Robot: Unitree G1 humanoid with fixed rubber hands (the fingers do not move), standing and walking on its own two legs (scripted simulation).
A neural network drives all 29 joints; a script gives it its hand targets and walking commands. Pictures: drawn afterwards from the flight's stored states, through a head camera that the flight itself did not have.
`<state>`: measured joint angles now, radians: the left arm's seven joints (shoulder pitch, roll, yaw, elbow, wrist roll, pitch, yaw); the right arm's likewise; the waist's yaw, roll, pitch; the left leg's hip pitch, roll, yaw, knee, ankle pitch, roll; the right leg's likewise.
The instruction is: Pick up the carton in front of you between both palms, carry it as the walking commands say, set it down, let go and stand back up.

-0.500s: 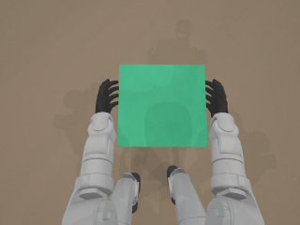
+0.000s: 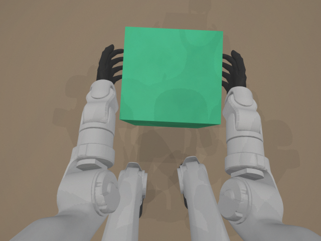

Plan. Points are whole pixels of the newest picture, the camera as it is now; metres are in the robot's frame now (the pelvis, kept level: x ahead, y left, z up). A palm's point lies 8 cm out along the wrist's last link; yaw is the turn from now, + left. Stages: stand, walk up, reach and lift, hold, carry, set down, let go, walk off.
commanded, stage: set down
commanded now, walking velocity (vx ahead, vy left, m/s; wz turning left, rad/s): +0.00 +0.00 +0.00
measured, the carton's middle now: (169, 88) +0.47 -0.04 -0.16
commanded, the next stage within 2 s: none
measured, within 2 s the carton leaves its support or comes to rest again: rests again in 1.28 s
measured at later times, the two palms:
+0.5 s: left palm (124, 84) +0.52 +0.09 -0.24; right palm (219, 94) +0.47 -0.20 -0.24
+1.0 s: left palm (130, 86) +0.54 +0.09 -0.33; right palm (213, 97) +0.48 -0.21 -0.33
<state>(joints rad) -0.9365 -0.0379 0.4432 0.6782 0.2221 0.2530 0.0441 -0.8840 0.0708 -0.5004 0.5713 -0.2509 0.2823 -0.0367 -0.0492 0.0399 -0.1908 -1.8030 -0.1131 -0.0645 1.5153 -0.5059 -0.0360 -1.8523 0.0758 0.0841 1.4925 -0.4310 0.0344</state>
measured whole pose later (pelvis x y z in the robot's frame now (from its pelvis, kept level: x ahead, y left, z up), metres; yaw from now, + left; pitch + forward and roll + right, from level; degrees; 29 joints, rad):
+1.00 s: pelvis -0.01 +0.01 -0.17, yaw +0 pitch +43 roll -1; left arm -1.42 0.20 0.19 1.02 0.05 0.20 0.13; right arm -1.23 -0.11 -0.50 0.77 -0.08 0.23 -0.08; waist -0.10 0.03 0.19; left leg -2.26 -0.18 -0.05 2.16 -0.65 -0.05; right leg -2.28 0.08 0.05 2.11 -0.57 0.08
